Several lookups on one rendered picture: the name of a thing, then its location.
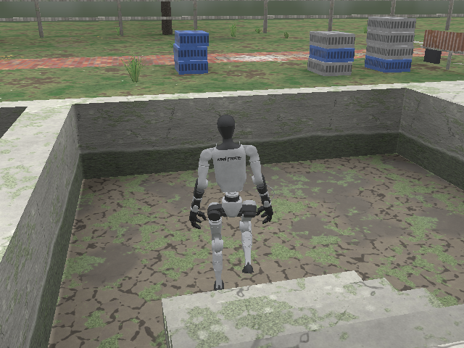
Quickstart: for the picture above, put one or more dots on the right robot shin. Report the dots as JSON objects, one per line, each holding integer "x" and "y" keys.
{"x": 246, "y": 240}

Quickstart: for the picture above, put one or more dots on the robot left hand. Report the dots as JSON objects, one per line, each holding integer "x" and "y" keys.
{"x": 193, "y": 218}

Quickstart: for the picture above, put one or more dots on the left robot upper arm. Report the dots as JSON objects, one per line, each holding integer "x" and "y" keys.
{"x": 203, "y": 168}

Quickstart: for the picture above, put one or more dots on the robot right hand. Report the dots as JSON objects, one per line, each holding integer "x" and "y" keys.
{"x": 268, "y": 212}

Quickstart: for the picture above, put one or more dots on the left robot forearm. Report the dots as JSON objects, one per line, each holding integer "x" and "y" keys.
{"x": 197, "y": 198}

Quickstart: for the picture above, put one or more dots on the right robot forearm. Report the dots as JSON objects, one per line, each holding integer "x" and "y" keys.
{"x": 263, "y": 192}

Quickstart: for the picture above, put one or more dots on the right robot upper arm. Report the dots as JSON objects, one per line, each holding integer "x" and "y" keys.
{"x": 251, "y": 151}

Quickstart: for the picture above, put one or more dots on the humanoid robot head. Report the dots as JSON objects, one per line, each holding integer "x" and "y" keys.
{"x": 226, "y": 126}

